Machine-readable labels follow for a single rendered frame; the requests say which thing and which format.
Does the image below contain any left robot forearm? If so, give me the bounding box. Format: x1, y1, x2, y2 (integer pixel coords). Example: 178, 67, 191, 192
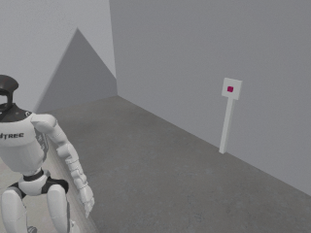
65, 144, 88, 189

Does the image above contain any robot left upper arm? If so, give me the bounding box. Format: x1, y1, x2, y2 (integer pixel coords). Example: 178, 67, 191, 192
31, 114, 71, 158

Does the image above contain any robot left shin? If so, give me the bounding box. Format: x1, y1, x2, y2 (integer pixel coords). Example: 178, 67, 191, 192
71, 221, 81, 233

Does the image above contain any robot left thigh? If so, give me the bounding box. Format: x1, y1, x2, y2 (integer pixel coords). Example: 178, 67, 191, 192
46, 179, 73, 233

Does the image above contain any robot left hand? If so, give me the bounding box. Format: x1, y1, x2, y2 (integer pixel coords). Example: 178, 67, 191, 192
76, 185, 95, 218

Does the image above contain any panel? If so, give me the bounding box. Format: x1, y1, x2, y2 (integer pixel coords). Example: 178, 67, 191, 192
219, 78, 243, 154

